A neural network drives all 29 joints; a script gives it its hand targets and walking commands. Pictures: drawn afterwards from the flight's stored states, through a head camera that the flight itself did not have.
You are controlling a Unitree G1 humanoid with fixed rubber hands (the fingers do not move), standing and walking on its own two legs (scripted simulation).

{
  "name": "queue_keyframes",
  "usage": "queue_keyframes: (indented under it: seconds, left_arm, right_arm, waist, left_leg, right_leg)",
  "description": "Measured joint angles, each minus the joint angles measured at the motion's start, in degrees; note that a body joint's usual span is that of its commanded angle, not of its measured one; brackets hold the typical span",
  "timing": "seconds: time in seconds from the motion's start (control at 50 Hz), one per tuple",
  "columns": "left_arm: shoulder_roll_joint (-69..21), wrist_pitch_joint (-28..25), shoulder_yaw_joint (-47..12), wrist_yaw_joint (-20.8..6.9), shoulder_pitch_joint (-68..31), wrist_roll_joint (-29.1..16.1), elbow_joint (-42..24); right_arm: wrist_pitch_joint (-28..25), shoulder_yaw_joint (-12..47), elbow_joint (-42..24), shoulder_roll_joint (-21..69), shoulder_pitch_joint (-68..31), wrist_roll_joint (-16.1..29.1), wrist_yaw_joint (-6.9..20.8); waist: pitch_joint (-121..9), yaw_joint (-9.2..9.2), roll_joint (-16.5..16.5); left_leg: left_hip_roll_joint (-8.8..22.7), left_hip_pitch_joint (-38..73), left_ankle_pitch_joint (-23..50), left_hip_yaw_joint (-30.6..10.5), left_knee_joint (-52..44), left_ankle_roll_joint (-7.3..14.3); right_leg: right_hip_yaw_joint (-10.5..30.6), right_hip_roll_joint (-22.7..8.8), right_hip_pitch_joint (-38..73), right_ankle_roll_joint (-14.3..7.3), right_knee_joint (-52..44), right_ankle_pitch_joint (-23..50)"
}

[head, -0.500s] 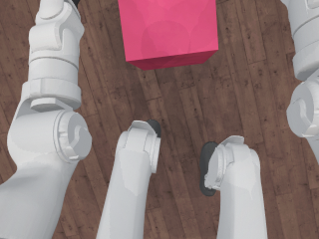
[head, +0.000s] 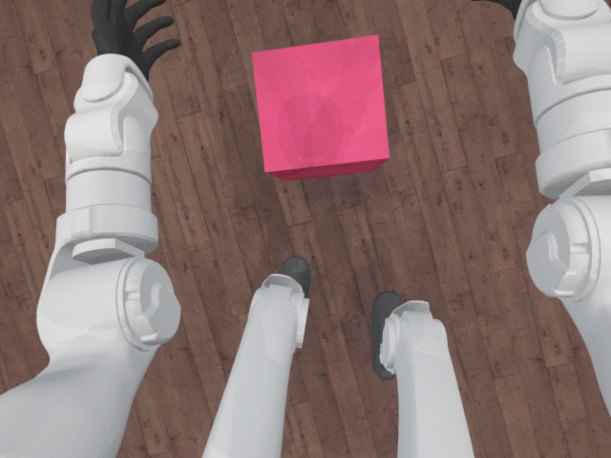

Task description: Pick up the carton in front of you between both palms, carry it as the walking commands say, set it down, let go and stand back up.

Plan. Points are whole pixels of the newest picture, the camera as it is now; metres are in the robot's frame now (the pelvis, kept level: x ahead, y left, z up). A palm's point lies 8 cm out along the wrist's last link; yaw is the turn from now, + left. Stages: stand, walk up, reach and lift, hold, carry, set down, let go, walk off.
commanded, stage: set down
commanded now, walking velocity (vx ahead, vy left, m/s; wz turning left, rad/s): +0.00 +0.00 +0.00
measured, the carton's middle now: (322, 121) +0.54 +0.10 -0.47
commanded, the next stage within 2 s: let go in 0.04 s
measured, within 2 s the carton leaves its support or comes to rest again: neither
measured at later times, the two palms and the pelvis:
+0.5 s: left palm (29, 149) +0.39 +0.28 +0.02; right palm out of the picture +0.45 -0.13 +0.01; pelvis +0.04 +0.03 +0.12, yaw -1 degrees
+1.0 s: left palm out of the picture +0.24 +0.24 +0.11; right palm out of the picture +0.31 -0.21 +0.09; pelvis +0.09 +0.01 +0.18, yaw +2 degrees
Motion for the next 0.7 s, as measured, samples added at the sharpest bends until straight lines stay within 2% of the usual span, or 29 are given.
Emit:
queue_keyframes:
  seconds: [0.1, 0.18, 0.34, 0.42, 0.54, 0.7]
  left_arm:
    - [-0.71, -0.71, 0.90, -0.89, 1.53, 1.82, 0.14]
    - [-1.25, -1.59, 0.61, -2.71, 5.37, 4.01, -1.14]
    - [-1.84, -4.03, -4.52, -8.15, 22.51, 7.74, -6.66]
    - [-1.41, -5.38, -7.87, -9.77, 30.94, 7.41, -8.64]
    - [-0.92, -8.15, -12.44, -10.48, 42.59, 4.86, -10.39]
    - [-1.55, -11.80, -18.11, -8.65, 59.28, 1.73, -14.51]
  right_arm:
    - [-0.78, -1.77, 0.53, 0.91, 1.46, -1.70, 0.51]
    - [-1.42, -3.91, -1.90, 3.47, 5.69, -4.03, -0.39]
    - [-3.15, -6.30, -15.85, 12.75, 27.09, -6.98, -5.81]
    - [-4.56, -5.41, -21.26, 15.41, 38.03, -6.73, -6.98]
    - [-7.73, -3.59, -23.08, 15.85, 49.70, -5.87, -5.72]
    - [-12.47, -1.18, -22.61, 15.05, 63.58, -4.10, -3.12]
  waist:
    - [-0.26, -0.06, 0.18]
    - [-0.76, -0.67, 0.63]
    - [-1.38, -2.56, 1.85]
    - [-0.91, -2.76, 2.58]
    - [-1.00, -2.84, 3.44]
    - [-0.55, -3.32, 3.67]
  left_leg:
    - [0.12, 4.94, 2.07, -0.06, -6.25, 0.17]
    - [0.29, 8.95, 3.49, -0.20, -10.89, 0.44]
    - [0.51, 21.24, 5.88, 0.14, -21.06, 1.53]
    - [0.31, 28.81, 6.54, 0.47, -25.24, 2.06]
    - [-0.47, 39.22, 6.49, 0.55, -29.34, 2.63]
    - [-1.60, 53.39, 6.11, -0.15, -34.62, 2.72]
  right_leg:
    - [0.28, -0.01, 4.86, 0.13, -6.52, 2.42]
    - [0.41, 0.03, 9.01, 0.33, -11.71, 4.23]
    - [1.36, -0.11, 21.75, 1.13, -23.50, 7.73]
    - [1.86, -0.53, 29.57, 1.53, -28.38, 8.80]
    - [1.96, -1.57, 40.41, 1.81, -33.17, 8.95]
    - [1.28, -2.93, 55.04, 1.52, -38.79, 8.40]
